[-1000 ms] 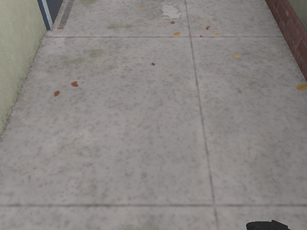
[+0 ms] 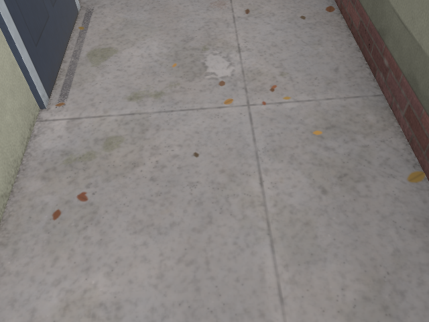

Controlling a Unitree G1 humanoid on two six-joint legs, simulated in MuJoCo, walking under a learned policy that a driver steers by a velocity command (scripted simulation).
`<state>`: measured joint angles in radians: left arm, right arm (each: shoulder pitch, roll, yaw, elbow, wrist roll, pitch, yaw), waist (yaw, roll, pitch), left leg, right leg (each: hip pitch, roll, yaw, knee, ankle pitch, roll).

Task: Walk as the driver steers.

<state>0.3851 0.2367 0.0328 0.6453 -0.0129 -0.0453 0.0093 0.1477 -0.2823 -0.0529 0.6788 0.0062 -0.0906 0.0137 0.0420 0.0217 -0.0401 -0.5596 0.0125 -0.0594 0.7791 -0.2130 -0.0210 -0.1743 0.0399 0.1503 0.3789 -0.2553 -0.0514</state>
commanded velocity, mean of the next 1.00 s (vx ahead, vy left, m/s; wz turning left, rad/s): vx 0.47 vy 0.00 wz -0.01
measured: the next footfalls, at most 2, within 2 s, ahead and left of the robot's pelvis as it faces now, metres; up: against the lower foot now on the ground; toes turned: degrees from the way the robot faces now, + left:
left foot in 0.16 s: +0.19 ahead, +0.15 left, +0.00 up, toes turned -8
right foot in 0.64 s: +0.49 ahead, -0.16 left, +0.00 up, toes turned -9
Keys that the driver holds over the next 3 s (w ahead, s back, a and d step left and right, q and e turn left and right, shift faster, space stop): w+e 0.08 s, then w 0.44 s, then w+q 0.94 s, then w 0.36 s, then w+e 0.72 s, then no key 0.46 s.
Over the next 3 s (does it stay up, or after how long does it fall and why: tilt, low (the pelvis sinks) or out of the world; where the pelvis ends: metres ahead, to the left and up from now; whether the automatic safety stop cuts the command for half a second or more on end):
stays up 1.47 0.15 -0.01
